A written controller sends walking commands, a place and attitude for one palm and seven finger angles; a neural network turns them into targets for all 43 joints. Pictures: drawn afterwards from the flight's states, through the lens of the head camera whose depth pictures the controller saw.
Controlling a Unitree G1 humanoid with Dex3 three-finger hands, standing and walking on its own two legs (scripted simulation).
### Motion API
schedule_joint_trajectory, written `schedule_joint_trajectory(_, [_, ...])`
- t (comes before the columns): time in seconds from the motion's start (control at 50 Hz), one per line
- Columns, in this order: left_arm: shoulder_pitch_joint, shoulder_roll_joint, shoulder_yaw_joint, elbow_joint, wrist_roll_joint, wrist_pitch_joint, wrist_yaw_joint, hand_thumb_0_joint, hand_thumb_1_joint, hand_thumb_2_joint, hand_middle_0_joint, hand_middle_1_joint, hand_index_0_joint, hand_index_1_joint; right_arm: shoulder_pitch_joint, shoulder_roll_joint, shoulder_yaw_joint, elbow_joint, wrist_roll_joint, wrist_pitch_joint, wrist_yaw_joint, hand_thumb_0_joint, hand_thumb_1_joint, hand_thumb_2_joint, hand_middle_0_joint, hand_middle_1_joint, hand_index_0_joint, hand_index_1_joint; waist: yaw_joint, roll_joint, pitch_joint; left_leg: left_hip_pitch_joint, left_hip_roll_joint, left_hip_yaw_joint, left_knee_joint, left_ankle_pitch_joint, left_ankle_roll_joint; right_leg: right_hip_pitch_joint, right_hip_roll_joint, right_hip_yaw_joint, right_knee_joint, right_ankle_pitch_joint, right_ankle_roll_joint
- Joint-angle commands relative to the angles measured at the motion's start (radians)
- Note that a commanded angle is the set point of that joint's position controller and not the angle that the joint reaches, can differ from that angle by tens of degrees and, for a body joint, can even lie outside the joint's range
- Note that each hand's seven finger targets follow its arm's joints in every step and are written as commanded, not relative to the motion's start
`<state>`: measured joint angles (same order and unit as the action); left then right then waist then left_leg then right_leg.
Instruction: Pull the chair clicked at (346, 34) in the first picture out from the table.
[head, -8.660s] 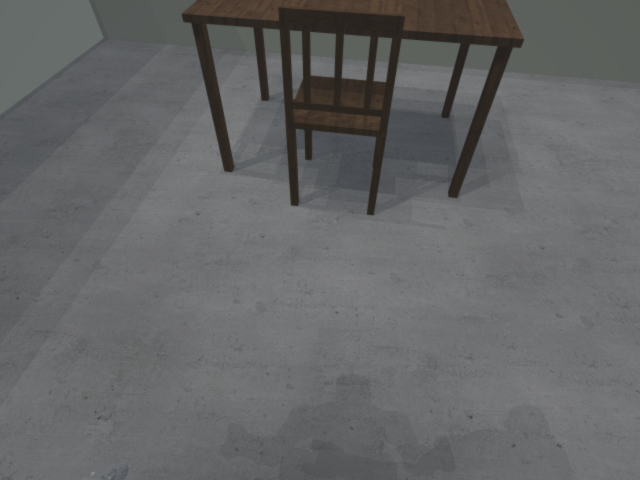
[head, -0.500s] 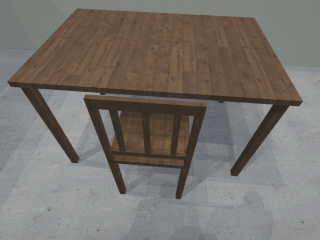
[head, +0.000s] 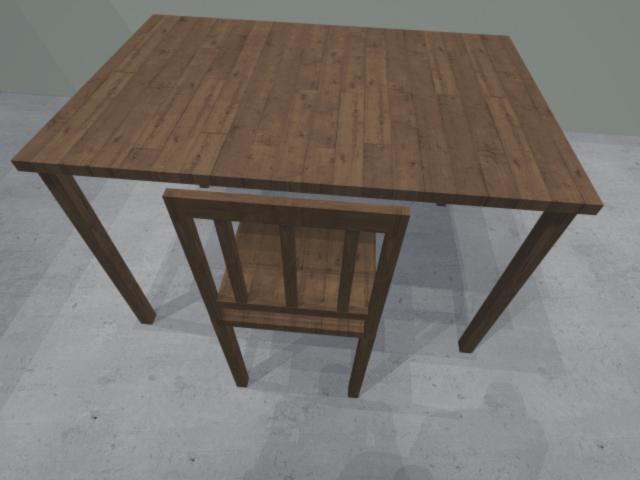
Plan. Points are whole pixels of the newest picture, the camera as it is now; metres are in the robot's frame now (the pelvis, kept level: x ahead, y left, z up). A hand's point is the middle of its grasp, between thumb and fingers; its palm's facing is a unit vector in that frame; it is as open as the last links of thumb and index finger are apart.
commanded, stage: shuffle to correct the standing spot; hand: left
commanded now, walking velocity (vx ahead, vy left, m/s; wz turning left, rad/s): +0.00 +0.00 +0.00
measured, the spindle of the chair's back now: (289, 268) +0.49 +0.08 -0.12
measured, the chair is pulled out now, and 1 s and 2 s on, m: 0.00 0.00 0.00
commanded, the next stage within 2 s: come to a stop and stand still in 0.34 s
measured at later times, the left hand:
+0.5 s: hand out of the picture +0.00 +0.13 -0.18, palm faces +0.05 -0.98 -0.19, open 7.4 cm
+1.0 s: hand out of the picture +0.06 +0.16 -0.18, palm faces +0.04 -0.97 -0.25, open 7.3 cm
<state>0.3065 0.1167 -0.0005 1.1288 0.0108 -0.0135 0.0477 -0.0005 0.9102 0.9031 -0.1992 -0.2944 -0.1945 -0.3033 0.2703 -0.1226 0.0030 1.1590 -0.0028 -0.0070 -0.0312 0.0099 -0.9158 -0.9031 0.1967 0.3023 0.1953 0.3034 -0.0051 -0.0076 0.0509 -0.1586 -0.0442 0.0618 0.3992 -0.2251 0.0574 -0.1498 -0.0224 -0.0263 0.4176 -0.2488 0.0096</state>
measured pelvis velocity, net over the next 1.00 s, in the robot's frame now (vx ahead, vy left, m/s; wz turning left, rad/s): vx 0.03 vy -0.04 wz -0.01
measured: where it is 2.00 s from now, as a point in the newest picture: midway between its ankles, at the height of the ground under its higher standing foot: outside the picture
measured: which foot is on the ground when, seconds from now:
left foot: down 0.00-1.00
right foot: down 0.00-1.00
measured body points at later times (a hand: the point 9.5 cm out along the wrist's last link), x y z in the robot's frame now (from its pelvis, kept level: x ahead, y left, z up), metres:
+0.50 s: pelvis +0.03 -0.04 -0.01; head +0.06 -0.04 +0.44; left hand +0.00 +0.18 -0.16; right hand -0.01 -0.26 -0.17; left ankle +0.00 +0.07 -0.74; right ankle -0.01 -0.12 -0.74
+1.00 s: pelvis +0.03 -0.04 -0.01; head +0.06 -0.04 +0.44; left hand +0.06 +0.21 -0.16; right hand +0.10 -0.26 -0.16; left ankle +0.06 +0.06 -0.74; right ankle -0.01 -0.12 -0.74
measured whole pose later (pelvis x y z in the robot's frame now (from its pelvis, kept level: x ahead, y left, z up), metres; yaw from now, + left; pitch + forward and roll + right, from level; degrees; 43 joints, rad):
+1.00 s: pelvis +0.03 -0.04 -0.01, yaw +0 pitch -1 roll +0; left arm 0.25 0.18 0.03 1.04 0.02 0.01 0.05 0.01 0.92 0.90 -0.20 -0.29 -0.20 -0.30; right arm 0.15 -0.15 -0.02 1.04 -0.01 0.03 -0.04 0.00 -0.92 -0.90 0.20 0.30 0.20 0.30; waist 0.01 0.00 0.07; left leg -0.25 -0.02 0.07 0.49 -0.23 0.03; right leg -0.13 0.02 -0.06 0.48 -0.33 -0.04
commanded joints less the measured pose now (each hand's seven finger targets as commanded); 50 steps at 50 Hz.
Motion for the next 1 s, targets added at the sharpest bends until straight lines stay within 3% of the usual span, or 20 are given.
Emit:
schedule_joint_trajectory(0.0, [0.085,0.089,0.013,-0.014,0.003,-0.013,0.001,0.0,0.9,0.9,-0.2,-0.3,-0.2,-0.3,0.072,-0.09,-0.012,-0.014,-0.004,-0.014,-0.004,0.0,-0.9,-0.9,0.2,0.3,0.2,0.3,0.004,-0.001,0.026,0.01,0.136,-0.131,-0.08,0.134,-0.02,-0.057,-0.089,0.079,-0.068,0.119,-0.029])
schedule_joint_trajectory(0.1, [0.088,0.085,0.014,-0.009,0.003,-0.013,-0.001,0.0,0.9,0.9,-0.2,-0.3,-0.2,-0.3,0.081,-0.087,-0.01,-0.009,-0.005,-0.02,-0.007,0.0,-0.9,-0.9,0.2,0.3,0.2,0.3,0.001,0.002,0.0,0.029,0.141,-0.136,-0.084,0.148,-0.018,-0.042,-0.083,0.07,-0.066,0.118,-0.024])
schedule_joint_trajectory(0.16, [0.084,0.078,0.015,-0.005,0.006,-0.003,-0.008,0.0,0.9,0.9,-0.2,-0.3,-0.2,-0.3,0.089,-0.094,-0.016,-0.001,-0.009,-0.016,-0.011,0.0,-0.9,-0.9,0.2,0.3,0.2,0.3,-0.006,0.011,0.041,0.014,0.161,-0.16,-0.118,-0.004,-0.011,-0.081,-0.063,0.045,-0.049,0.018,-0.023])
schedule_joint_trajectory(0.26, [0.08,0.072,0.03,-0.035,0.021,0.023,-0.026,0.0,0.9,0.9,-0.2,-0.3,-0.2,-0.3,0.109,-0.141,-0.046,-0.011,-0.017,-0.004,-0.026,0.0,-0.9,-0.9,0.2,0.3,0.2,0.3,-0.012,0.081,0.098,-0.029,0.261,-0.281,-0.204,-0.21,0.04,-0.177,-0.021,-0.017,0.075,-0.079,-0.02])
schedule_joint_trajectory(0.32, [0.084,0.077,0.042,-0.059,0.026,0.032,-0.036,0.0,0.9,0.9,-0.2,-0.3,-0.2,-0.3,0.126,-0.153,-0.058,-0.023,-0.02,-0.005,-0.035,0.0,-0.9,-0.9,0.2,0.3,0.2,0.3,-0.01,0.084,0.078,-0.034,0.305,-0.316,-0.171,-0.165,0.081,-0.2,-0.019,-0.018,0.134,-0.101,-0.022])
schedule_joint_trajectory(0.36, [0.103,0.071,0.049,-0.068,0.027,0.035,-0.041,0.0,0.9,0.9,-0.2,-0.3,-0.2,-0.3,0.118,-0.156,-0.064,-0.035,-0.023,-0.005,-0.038,0.0,-0.9,-0.9,0.2,0.3,0.2,0.3,0.001,0.081,0.065,-0.073,0.296,-0.281,-0.12,-0.124,0.075,-0.16,-0.022,-0.015,0.093,-0.071,-0.027])
schedule_joint_trajectory(0.4, [0.138,0.081,0.056,-0.067,0.025,0.028,-0.041,0.0,0.9,0.9,-0.2,-0.3,-0.2,-0.3,0.106,-0.136,-0.061,-0.044,-0.022,-0.006,-0.038,0.0,-0.9,-0.9,0.2,0.3,0.2,0.3,0.018,0.01,0.043,-0.156,0.221,-0.182,-0.003,-0.057,0.031,-0.043,-0.043,0.04,0.002,0.008,-0.049])
schedule_joint_trajectory(0.44, [0.2,0.131,0.067,-0.047,0.021,0.02,-0.028,0.0,0.9,0.9,-0.2,-0.3,-0.2,-0.3,0.081,-0.071,-0.044,-0.064,-0.019,-0.007,-0.035,0.0,-0.9,-0.9,0.2,0.3,0.2,0.3,0.038,-0.227,0.03,-0.318,0.068,0.028,0.254,-0.128,-0.035,0.11,-0.183,0.223,-0.106,0.197,-0.12])
schedule_joint_trajectory(0.46, [0.22,0.121,0.061,-0.04,0.015,0.008,-0.019,0.0,0.9,0.9,-0.2,-0.3,-0.2,-0.3,0.038,-0.064,-0.039,-0.077,-0.021,-0.003,-0.035,0.0,-0.9,-0.9,0.2,0.3,0.2,0.3,0.053,-0.192,0.02,-0.352,0.068,0.009,0.377,-0.29,-0.047,0.134,-0.248,0.27,-0.105,0.453,-0.158])
schedule_joint_trajectory(0.5, [0.169,0.099,0.044,-0.036,0.012,-0.014,-0.006,0.0,0.9,0.9,-0.2,-0.3,-0.2,-0.3,0.038,-0.042,-0.029,-0.065,-0.011,-0.005,-0.033,0.0,-0.9,-0.9,0.2,0.3,0.2,0.3,0.02,-0.042,-0.029,-0.326,0.1,-0.041,0.429,-0.298,-0.063,0.174,-0.261,0.209,-0.026,0.81,-0.209])
schedule_joint_trajectory(0.54, [0.15,0.114,0.04,-0.029,0.011,-0.028,0.005,0.0,0.9,0.9,-0.2,-0.3,-0.2,-0.3,0.033,-0.031,-0.02,-0.054,-0.003,-0.003,-0.029,0.0,-0.9,-0.9,0.2,0.3,0.2,0.3,0.018,-0.021,-0.047,-0.285,0.097,-0.035,0.367,-0.264,-0.07,0.196,-0.251,0.174,0.008,0.995,-0.174])
schedule_joint_trajectory(0.58, [0.134,0.125,0.037,-0.026,0.01,-0.025,0.009,0.0,0.9,0.9,-0.2,-0.3,-0.2,-0.3,0.03,-0.037,-0.019,-0.054,0.002,0.004,-0.029,0.0,-0.9,-0.9,0.2,0.3,0.2,0.3,0.015,-0.056,-0.041,-0.221,0.083,-0.024,0.255,-0.188,-0.072,0.171,-0.229,0.153,0.034,1.017,-0.144])
schedule_joint_trajectory(0.62, [0.097,0.139,0.04,-0.036,0.005,-0.015,0.01,0.0,0.9,0.9,-0.2,-0.3,-0.2,-0.3,0.056,-0.049,-0.025,-0.05,0.004,0.015,-0.029,0.0,-0.9,-0.9,0.2,0.3,0.2,0.3,-0.004,-0.075,-0.028,-0.115,0.065,-0.013,0.122,-0.029,-0.072,0.099,-0.199,0.123,0.073,0.94,-0.1])
schedule_joint_trajectory(0.64, [0.083,0.143,0.045,-0.046,0.001,-0.01,0.011,0.0,0.9,0.9,-0.2,-0.3,-0.2,-0.3,0.073,-0.066,-0.031,-0.052,0.0,0.017,-0.03,0.0,-0.9,-0.9,0.2,0.3,0.2,0.3,-0.017,-0.063,-0.02,-0.046,0.075,-0.014,0.076,0.146,-0.062,0.042,-0.178,0.11,0.102,0.896,-0.064])
schedule_joint_trajectory(0.68, [0.093,0.132,0.054,-0.068,0.006,0.003,0.015,0.0,0.9,0.9,-0.2,-0.3,-0.2,-0.3,0.077,-0.11,-0.045,-0.07,-0.008,0.019,-0.029,0.0,-0.9,-0.9,0.2,0.3,0.2,0.3,-0.007,-0.023,-0.015,0.066,0.142,-0.039,0.144,0.51,-0.023,-0.076,-0.112,0.069,0.113,0.702,-0.007])
schedule_joint_trajectory(0.7, [0.084,0.132,0.052,-0.077,0.008,0.008,0.017,0.0,0.9,0.9,-0.2,-0.3,-0.2,-0.3,0.075,-0.119,-0.047,-0.079,-0.005,0.017,-0.029,0.0,-0.9,-0.9,0.2,0.3,0.2,0.3,-0.01,0.047,-0.029,0.095,0.169,-0.072,0.151,0.611,0.001,-0.092,-0.099,0.058,0.123,0.583,-0.007])
schedule_joint_trajectory(0.74, [0.079,0.122,0.05,-0.09,0.006,0.01,0.019,0.0,0.9,0.9,-0.2,-0.3,-0.2,-0.3,0.057,-0.138,-0.053,-0.104,-0.003,0.016,-0.031,0.0,-0.9,-0.9,0.2,0.3,0.2,0.3,0.0,0.088,-0.056,0.104,0.217,-0.147,0.128,0.722,0.037,-0.093,-0.071,0.043,0.119,0.342,-0.009])
schedule_joint_trajectory(0.78, [0.076,0.112,0.047,-0.094,0.008,0.014,0.016,0.0,0.9,0.9,-0.2,-0.3,-0.2,-0.3,0.013,-0.142,-0.053,-0.133,-0.005,0.017,-0.027,0.0,-0.9,-0.9,0.2,0.3,0.2,0.3,0.014,0.061,-0.053,0.051,0.213,-0.171,0.095,0.604,0.037,-0.062,-0.066,0.052,0.076,0.236,-0.019])
schedule_joint_trajectory(0.86, [0.063,0.133,0.042,-0.095,0.01,0.011,0.009,0.0,0.9,0.9,-0.2,-0.3,-0.2,-0.3,-0.027,-0.122,-0.046,-0.147,-0.008,0.021,-0.015,0.0,-0.9,-0.9,0.2,0.3,0.2,0.3,0.013,-0.019,-0.064,0.014,0.156,-0.123,0.095,0.341,-0.015,-0.028,-0.116,0.108,0.005,0.335,-0.043])
schedule_joint_trajectory(0.98, [0.018,0.148,0.031,-0.104,0.009,0.006,-0.003,0.0,0.9,0.9,-0.2,-0.3,-0.2,-0.3,-0.052,-0.128,-0.034,-0.134,-0.01,0.02,0.002,0.0,-0.9,-0.9,0.2,0.3,0.2,0.3,0.01,-0.004,-0.008,-0.003,0.151,-0.144,-0.02,0.14,-0.023,-0.071,-0.1,0.104,-0.072,0.089,-0.04])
